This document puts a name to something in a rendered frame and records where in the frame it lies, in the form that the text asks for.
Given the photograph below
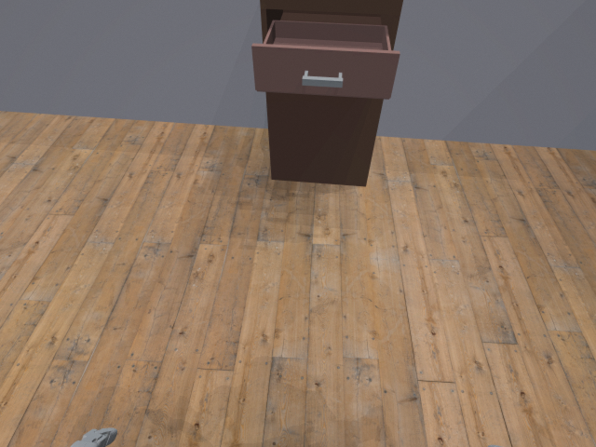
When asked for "cabinet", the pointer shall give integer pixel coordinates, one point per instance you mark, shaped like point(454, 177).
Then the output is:
point(325, 139)

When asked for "left robot hand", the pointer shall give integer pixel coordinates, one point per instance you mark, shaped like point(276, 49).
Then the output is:
point(97, 438)

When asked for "handle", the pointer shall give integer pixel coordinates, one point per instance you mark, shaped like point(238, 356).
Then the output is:
point(318, 81)

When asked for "drawer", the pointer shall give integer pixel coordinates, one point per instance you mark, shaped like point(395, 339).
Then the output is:
point(361, 52)

